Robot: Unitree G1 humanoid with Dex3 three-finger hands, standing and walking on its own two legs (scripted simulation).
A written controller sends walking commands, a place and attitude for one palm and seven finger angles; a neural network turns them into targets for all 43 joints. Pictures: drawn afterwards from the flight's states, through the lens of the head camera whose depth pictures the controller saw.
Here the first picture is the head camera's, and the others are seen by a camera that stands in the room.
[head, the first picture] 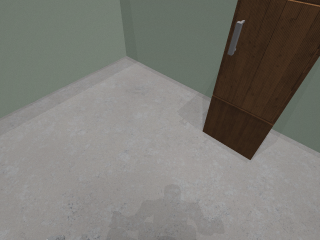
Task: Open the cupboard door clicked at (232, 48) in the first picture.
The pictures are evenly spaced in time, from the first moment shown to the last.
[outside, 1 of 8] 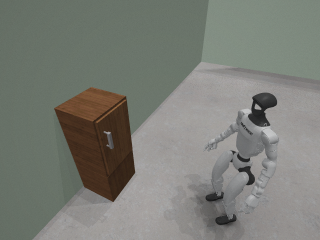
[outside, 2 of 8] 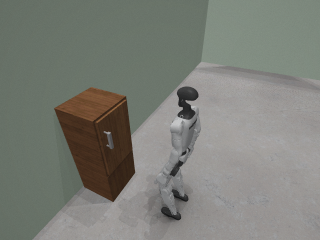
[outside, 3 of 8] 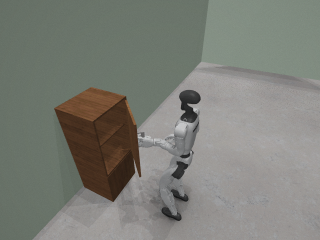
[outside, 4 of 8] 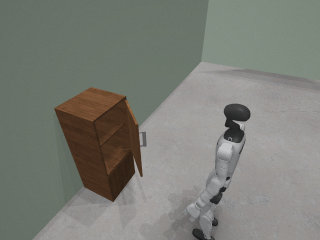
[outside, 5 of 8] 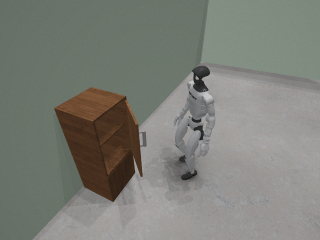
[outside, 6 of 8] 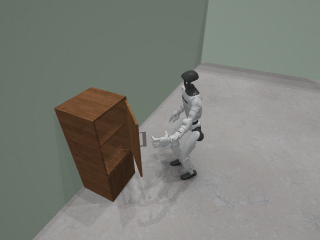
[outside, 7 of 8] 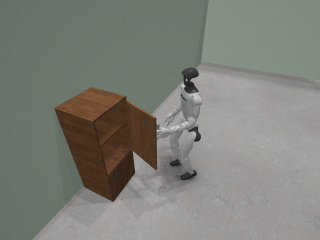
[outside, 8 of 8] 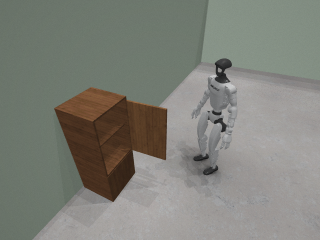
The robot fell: no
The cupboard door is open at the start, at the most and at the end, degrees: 0 94 94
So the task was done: yes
